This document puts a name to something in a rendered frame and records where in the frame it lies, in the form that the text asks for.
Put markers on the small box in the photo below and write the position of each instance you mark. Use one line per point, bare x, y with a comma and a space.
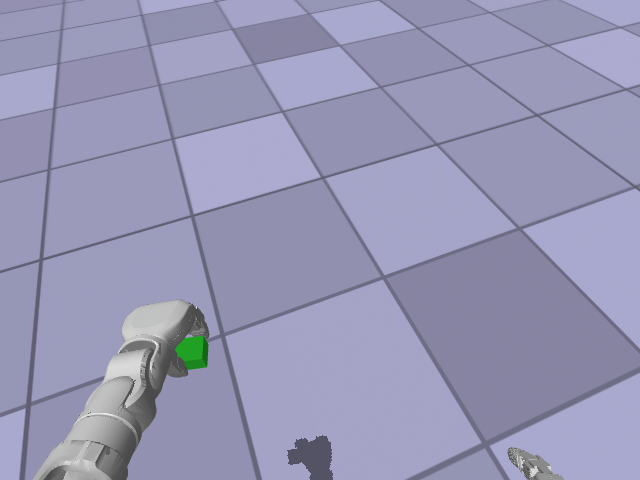
194, 351

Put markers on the right robot hand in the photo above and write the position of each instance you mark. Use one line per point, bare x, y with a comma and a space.
533, 467

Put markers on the left robot hand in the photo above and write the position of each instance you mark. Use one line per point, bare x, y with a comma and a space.
170, 321

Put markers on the left robot arm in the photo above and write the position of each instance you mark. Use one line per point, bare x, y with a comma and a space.
108, 431

